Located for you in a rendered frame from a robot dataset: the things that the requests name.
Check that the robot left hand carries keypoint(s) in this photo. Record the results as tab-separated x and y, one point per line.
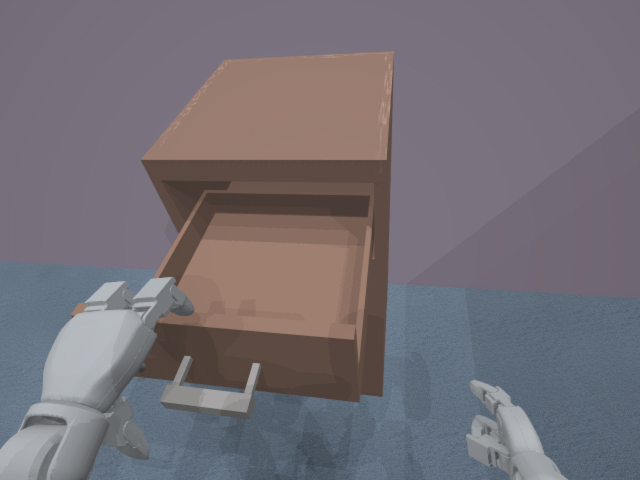
98	352

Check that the cabinet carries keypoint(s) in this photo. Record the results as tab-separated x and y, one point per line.
318	123

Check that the handle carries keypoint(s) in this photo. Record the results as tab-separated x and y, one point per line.
208	401

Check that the robot left forearm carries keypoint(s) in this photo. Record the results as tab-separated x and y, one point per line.
57	440

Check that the drawer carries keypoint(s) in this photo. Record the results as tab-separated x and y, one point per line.
280	278

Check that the robot right hand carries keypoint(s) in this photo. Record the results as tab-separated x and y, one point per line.
494	444

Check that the robot right forearm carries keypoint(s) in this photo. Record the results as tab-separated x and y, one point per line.
531	465

